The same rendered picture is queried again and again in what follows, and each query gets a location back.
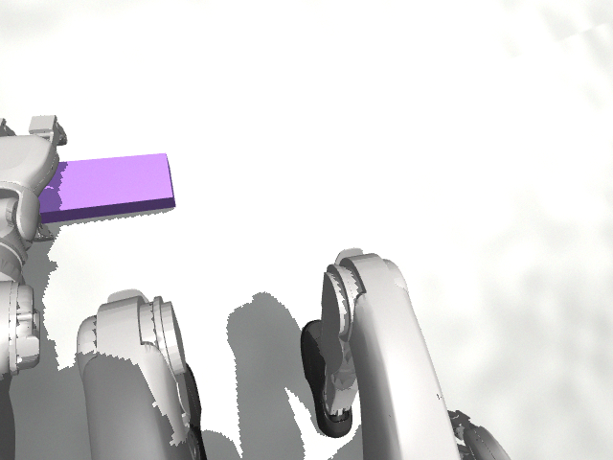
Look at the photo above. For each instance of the left robot foot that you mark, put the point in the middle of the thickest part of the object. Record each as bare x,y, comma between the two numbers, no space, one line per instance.
195,409

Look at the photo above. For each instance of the carton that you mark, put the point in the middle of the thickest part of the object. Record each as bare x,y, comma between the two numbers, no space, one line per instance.
101,187

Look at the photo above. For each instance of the left robot arm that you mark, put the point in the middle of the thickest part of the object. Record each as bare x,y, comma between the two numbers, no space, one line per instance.
19,320

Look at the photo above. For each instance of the right robot hand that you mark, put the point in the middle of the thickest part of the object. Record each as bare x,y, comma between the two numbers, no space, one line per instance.
479,443

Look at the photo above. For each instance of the right robot foot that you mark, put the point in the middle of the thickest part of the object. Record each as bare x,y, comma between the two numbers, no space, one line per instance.
314,366

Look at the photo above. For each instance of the left robot hand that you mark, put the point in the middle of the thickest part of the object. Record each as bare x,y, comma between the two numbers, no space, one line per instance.
31,160

